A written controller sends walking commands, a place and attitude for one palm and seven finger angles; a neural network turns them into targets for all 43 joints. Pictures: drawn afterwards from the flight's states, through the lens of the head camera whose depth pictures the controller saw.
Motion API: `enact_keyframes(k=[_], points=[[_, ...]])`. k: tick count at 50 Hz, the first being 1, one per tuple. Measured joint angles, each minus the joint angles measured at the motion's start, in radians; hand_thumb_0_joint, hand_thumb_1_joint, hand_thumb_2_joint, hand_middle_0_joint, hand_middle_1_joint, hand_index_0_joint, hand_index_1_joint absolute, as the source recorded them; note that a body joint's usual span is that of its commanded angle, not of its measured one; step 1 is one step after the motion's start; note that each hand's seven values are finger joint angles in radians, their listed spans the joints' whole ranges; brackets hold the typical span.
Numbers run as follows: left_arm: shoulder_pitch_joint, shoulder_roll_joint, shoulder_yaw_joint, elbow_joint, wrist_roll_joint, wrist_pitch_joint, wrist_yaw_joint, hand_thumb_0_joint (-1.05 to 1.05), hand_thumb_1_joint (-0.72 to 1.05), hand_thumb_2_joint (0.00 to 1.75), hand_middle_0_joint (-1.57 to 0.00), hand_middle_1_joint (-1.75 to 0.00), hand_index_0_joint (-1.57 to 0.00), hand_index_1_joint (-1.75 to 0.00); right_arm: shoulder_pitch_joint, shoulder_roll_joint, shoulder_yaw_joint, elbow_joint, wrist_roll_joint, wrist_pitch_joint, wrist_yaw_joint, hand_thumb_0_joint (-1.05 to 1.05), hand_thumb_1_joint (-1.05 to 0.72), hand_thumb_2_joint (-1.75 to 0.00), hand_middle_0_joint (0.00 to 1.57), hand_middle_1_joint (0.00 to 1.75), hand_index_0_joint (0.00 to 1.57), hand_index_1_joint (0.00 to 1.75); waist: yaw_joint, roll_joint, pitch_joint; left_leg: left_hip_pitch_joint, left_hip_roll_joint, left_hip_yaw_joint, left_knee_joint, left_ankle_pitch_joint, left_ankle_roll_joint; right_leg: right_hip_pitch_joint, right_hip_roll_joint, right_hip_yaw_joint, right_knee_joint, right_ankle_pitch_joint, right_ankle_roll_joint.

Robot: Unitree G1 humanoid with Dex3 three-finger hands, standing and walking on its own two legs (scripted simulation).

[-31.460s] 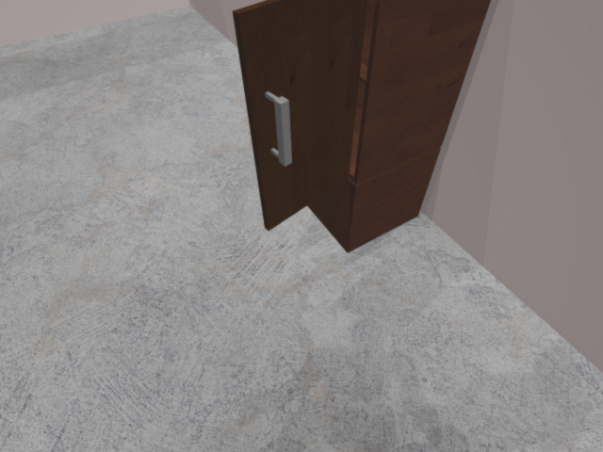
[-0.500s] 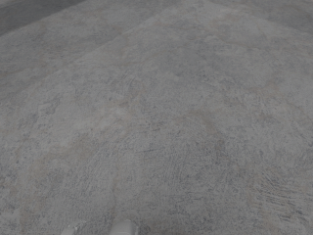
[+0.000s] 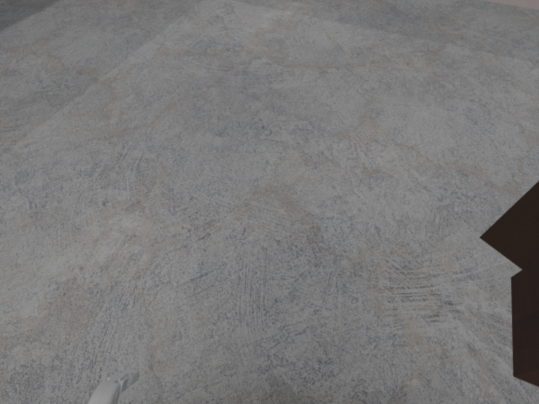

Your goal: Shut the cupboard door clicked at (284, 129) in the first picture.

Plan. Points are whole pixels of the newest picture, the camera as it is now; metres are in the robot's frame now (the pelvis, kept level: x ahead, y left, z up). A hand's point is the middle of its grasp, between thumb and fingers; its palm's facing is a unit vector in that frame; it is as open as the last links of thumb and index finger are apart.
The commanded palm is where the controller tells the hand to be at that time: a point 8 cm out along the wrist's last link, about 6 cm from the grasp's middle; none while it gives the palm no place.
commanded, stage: turn to face it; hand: left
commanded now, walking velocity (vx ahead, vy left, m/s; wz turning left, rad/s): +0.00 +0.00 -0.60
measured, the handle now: out of the picture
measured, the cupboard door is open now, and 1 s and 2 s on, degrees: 62 62 62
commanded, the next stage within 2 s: take the last steps up to it in 1.38 s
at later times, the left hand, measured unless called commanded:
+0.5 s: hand (160, 390) +0.16 +0.20 -0.17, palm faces -0.24 -0.95 -0.18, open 7.4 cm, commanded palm none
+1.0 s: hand (222, 347) +0.22 +0.10 -0.15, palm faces -0.54 -0.80 -0.25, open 7.4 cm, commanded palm none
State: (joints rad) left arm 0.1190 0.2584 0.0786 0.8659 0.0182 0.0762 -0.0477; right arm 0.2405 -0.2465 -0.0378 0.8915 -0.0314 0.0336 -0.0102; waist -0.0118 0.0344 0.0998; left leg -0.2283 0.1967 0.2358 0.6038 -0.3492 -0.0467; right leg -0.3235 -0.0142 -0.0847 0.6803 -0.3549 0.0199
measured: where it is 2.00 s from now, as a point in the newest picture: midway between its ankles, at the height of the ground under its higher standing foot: outside the picture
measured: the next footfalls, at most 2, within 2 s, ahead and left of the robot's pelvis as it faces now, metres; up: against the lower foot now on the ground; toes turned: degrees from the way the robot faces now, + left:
right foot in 0.02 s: +0.04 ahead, -0.13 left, +0.00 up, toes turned -5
left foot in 0.40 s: +0.09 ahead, +0.12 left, +0.00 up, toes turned -9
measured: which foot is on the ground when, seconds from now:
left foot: down 0.00-0.02, up 0.04-0.38, down 0.40-0.78, up 0.80-1.00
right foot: up 0.00-0.00, down 0.02-0.40, up 0.42-0.78, down 0.80-1.00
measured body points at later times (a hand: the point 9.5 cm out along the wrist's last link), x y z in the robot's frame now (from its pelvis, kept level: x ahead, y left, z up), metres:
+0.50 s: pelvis +0.02 +0.02 +0.00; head +0.08 +0.04 +0.45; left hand +0.17 +0.25 -0.16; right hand +0.05 -0.25 -0.11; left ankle +0.05 +0.12 -0.73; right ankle -0.03 -0.11 -0.67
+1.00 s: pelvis +0.03 -0.01 +0.00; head +0.07 -0.05 +0.45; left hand +0.25 +0.14 -0.13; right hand -0.06 -0.29 -0.14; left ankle +0.09 +0.11 -0.68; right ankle -0.04 -0.12 -0.73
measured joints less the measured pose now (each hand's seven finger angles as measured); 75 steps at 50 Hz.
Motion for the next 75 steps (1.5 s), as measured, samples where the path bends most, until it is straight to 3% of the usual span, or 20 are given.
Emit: enact_keyframes(k=[1,3,5,8,14,19,23,28,36,39,40,43,46,51,56,59,64,69,73,75], points=[[0.005,0.007,-0.005,-0.011,0.002,-0.01,-0.001,0.0,0.91,0.89,-0.2,-0.3,-0.2,-0.3,0.012,-0.004,-0.004,0.0,0.004,0.004,0.003,0.01,-0.9,-0.9,0.21,0.3,0.2,0.3,-0.001,-0.009,-0.012,-0.019,0.0,0.009,0.049,-0.023,-0.007,0.036,-0.008,0.007,-0.084,0.063,-0.024],[-0.002,-0.008,-0.011,-0.009,0.0,-0.033,0.013,0.0,0.91,0.89,-0.2,-0.3,-0.2,-0.3,-0.003,-0.03,-0.014,0.012,0.011,0.026,0.001,0.01,-0.9,-0.9,0.21,0.3,0.2,0.3,-0.001,0.02,-0.005,-0.096,-0.012,-0.075,0.238,-0.152,-0.018,0.014,0.009,0.017,-0.049,0.038,-0.05],[0.003,-0.026,-0.02,-0.008,-0.001,-0.038,0.026,0.0,0.91,0.89,-0.2,-0.3,-0.2,-0.3,-0.027,-0.045,-0.02,0.022,0.013,0.043,-0.009,0.01,-0.91,-0.9,0.21,0.29,0.2,0.3,-0.006,0.036,0.003,-0.175,-0.054,-0.153,0.417,-0.182,-0.025,0.012,0.02,0.033,-0.047,0.029,-0.046],[0.02,-0.038,-0.026,-0.003,-0.002,-0.032,0.037,0.0,0.91,0.89,-0.2,-0.3,-0.2,-0.3,-0.05,-0.043,-0.019,0.018,0.013,0.042,-0.007,0.01,-0.91,-0.9,0.2,0.29,0.2,0.3,-0.007,0.023,0.001,-0.248,-0.087,-0.184,0.51,-0.112,-0.038,0.03,0.028,0.066,-0.11,0.068,-0.039],[0.049,-0.043,-0.033,0.009,0.004,-0.027,0.034,0.0,0.9,0.89,-0.21,-0.3,-0.2,-0.3,-0.071,-0.014,-0.009,-0.015,0.015,0.03,0.003,0.01,-0.91,-0.9,0.2,0.29,0.2,0.3,0.006,-0.023,-0.018,-0.239,-0.121,-0.197,0.334,-0.063,-0.045,0.039,0.042,0.127,-0.172,0.105,-0.036],[0.068,-0.033,-0.024,0.018,0.001,-0.015,0.032,0.0,0.9,0.89,-0.21,-0.3,-0.2,-0.3,-0.079,0.006,0.005,-0.039,0.022,0.007,-0.001,0.01,-0.91,-0.9,0.2,0.29,0.2,0.3,0.021,-0.056,-0.034,-0.12,-0.15,-0.197,0.024,0.019,-0.029,0.006,0.062,0.184,-0.126,0.085,-0.009],[0.06,-0.005,-0.008,0.029,-0.001,0.006,0.025,0.0,0.9,0.89,-0.21,-0.3,-0.2,-0.3,-0.072,0.028,0.025,-0.049,0.004,-0.016,-0.007,0.01,-0.91,-0.9,0.2,0.29,0.2,0.3,0.025,-0.085,-0.025,-0.097,-0.137,-0.153,0.003,0.038,0.055,-0.105,0.066,0.162,0.18,-0.13,0.0],[0.043,0.013,0.008,0.027,-0.002,0.012,0.009,0.0,0.91,0.89,-0.2,-0.3,-0.2,-0.3,-0.041,0.04,0.032,-0.044,-0.002,-0.017,-0.014,0.01,-0.91,-0.9,0.21,0.3,0.2,0.3,0.026,-0.064,-0.007,-0.027,-0.089,-0.108,-0.076,0.063,0.058,-0.17,0.028,0.077,0.422,-0.125,0.031],[0.003,0.007,0.007,0.016,0.0,0.012,0.002,0.0,0.91,0.89,-0.2,-0.3,-0.2,-0.3,-0.006,0.018,0.008,-0.005,-0.003,-0.007,-0.003,0.01,-0.9,-0.9,0.21,0.3,0.2,0.3,0.003,-0.015,0.0,0.009,-0.023,-0.021,-0.059,0.034,0.027,-0.066,-0.011,0.027,0.154,-0.088,0.021],[-0.003,0.005,-0.004,0.002,0.001,-0.005,0.001,0.0,0.91,0.89,-0.2,-0.3,-0.2,-0.3,0.014,-0.002,-0.004,0.005,0.003,0.001,0.003,0.01,-0.9,-0.9,0.21,0.3,0.2,0.3,-0.005,-0.001,-0.008,-0.009,0.002,0.007,0.022,-0.014,0.002,0.031,-0.003,0.006,-0.06,0.049,-0.005],[-0.001,0.008,-0.007,-0.004,0.003,-0.019,0.004,0.0,0.91,0.89,-0.2,-0.3,-0.2,-0.3,0.021,-0.008,-0.008,0.007,0.007,0.006,0.005,0.01,-0.9,-0.9,0.21,0.3,0.2,0.3,-0.003,-0.006,-0.017,-0.035,-0.001,0.003,0.087,-0.05,-0.006,0.048,-0.008,0.019,-0.102,0.081,-0.024],[-0.001,-0.024,-0.022,0.0,-0.001,-0.039,0.024,0.0,0.91,0.89,-0.2,-0.3,-0.2,-0.3,-0.008,-0.044,-0.018,0.025,0.015,0.041,-0.006,0.01,-0.91,-0.9,0.21,0.29,0.2,0.3,-0.009,0.036,-0.008,-0.151,-0.044,-0.133,0.367,-0.186,-0.023,0.025,0.016,0.037,-0.058,0.028,-0.033],[0.015,-0.039,-0.031,0.004,0.0,-0.032,0.037,0.0,0.91,0.89,-0.2,-0.3,-0.2,-0.3,-0.037,-0.049,-0.018,0.021,0.014,0.044,-0.007,0.01,-0.91,-0.9,0.2,0.29,0.2,0.3,-0.009,0.027,-0.008,-0.226,-0.083,-0.171,0.478,-0.139,-0.036,0.034,0.022,0.074,-0.105,0.053,-0.028],[0.035,-0.038,-0.035,0.017,0.004,-0.026,0.036,0.0,0.9,0.89,-0.21,-0.3,-0.2,-0.3,-0.058,-0.026,-0.006,-0.013,0.016,0.026,0.001,0.01,-0.91,-0.9,0.2,0.29,0.2,0.3,-0.002,-0.017,-0.018,-0.226,-0.116,-0.18,0.316,-0.081,-0.044,0.041,0.026,0.128,-0.157,0.086,-0.025],[0.054,-0.03,-0.028,0.027,-0.001,-0.014,0.034,0.0,0.9,0.89,-0.21,-0.3,-0.2,-0.3,-0.057,-0.007,0.009,-0.032,0.019,-0.002,0.0,0.01,-0.91,-0.9,0.2,0.29,0.2,0.3,0.009,-0.043,-0.039,-0.11,-0.14,-0.185,-0.008,0.053,-0.019,0.013,0.048,0.174,-0.109,0.06,-0.001],[0.047,-0.01,-0.018,0.037,-0.005,-0.001,0.031,0.0,0.9,0.89,-0.21,-0.3,-0.2,-0.3,-0.05,0.016,0.023,-0.03,0.005,-0.016,-0.004,0.01,-0.91,-0.9,0.2,0.29,0.2,0.3,0.012,-0.072,-0.035,-0.102,-0.136,-0.156,0.004,0.047,0.045,-0.059,0.053,0.162,0.106,-0.109,-0.004],[0.032,0.0,-0.006,0.043,-0.004,0.003,0.021,0.0,0.91,0.89,-0.2,-0.3,-0.2,-0.3,-0.022,0.037,0.034,-0.016,-0.004,-0.017,-0.013,0.01,-0.91,-0.9,0.21,0.29,0.2,0.3,0.013,-0.062,-0.019,-0.039,-0.104,-0.125,-0.075,0.071,0.049,-0.127,0.032,0.088,0.36,-0.137,0.015],[0.017,-0.013,-0.012,0.047,-0.003,0.002,0.02,0.0,0.91,0.89,-0.2,-0.3,-0.2,-0.3,-0.003,0.034,0.022,0.017,-0.004,-0.012,-0.011,0.01,-0.9,-0.9,0.21,0.3,0.2,0.3,0.001,-0.026,-0.014,-0.014,-0.075,-0.097,-0.093,0.072,0.034,-0.054,0.011,0.051,0.175,-0.114,0.012],[0.027,-0.02,-0.023,0.04,-0.001,-0.02,0.021,0.0,0.91,0.89,-0.2,-0.3,-0.2,-0.3,0.023,0.024,0.008,0.043,0.007,0.003,-0.003,0.01,-0.9,-0.9,0.21,0.3,0.2,0.3,-0.002,-0.019,-0.032,-0.037,-0.066,-0.071,-0.008,0.021,0.008,0.074,0.001,0.046,-0.122,0.064,-0.02],[0.027,-0.041,-0.03,0.055,0.002,-0.038,0.03,0.0,0.91,0.89,-0.2,-0.3,-0.2,-0.3,0.012,0.003,-0.004,0.063,0.014,0.021,-0.005,0.01,-0.9,-0.9,0.21,0.3,0.2,0.3,-0.006,0.015,-0.03,-0.094,-0.072,-0.121,0.134,-0.113,0.0,0.069,0.017,0.048,-0.109,0.023,-0.036]])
